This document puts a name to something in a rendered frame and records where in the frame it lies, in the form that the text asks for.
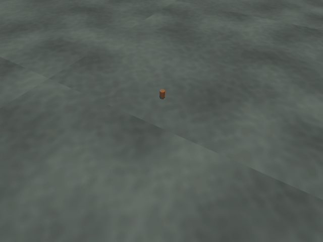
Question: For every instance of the tin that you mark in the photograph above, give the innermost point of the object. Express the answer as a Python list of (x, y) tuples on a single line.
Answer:
[(162, 92)]

